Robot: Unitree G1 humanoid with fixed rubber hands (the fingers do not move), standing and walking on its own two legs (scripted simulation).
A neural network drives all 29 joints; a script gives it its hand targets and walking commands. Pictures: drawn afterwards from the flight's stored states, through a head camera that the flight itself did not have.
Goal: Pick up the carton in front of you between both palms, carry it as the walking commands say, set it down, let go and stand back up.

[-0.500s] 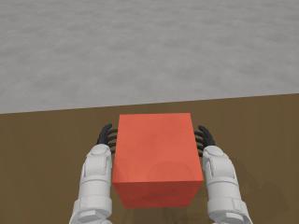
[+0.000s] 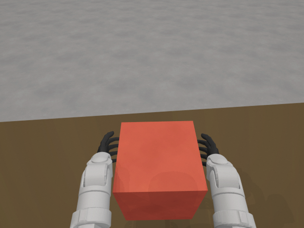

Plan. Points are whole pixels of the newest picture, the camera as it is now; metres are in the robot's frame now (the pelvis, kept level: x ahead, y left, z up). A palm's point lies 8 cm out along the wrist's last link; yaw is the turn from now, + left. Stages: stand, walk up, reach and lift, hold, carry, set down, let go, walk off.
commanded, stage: hold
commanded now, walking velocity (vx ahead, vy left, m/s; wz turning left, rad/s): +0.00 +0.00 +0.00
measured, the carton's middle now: (158, 172) +0.29 +0.00 -0.04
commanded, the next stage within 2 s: carry in 1.34 s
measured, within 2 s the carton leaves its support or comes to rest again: neither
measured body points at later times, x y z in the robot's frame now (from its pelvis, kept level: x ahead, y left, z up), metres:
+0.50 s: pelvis -0.02 +0.00 +0.00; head -0.06 +0.00 +0.45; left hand +0.29 +0.15 +0.05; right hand +0.29 -0.15 +0.04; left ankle +0.00 +0.12 -0.75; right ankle +0.02 -0.12 -0.75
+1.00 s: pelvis +0.00 +0.00 +0.00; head -0.05 +0.00 +0.45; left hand +0.30 +0.15 +0.05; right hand +0.29 -0.15 +0.04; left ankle +0.00 +0.12 -0.75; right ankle +0.02 -0.12 -0.75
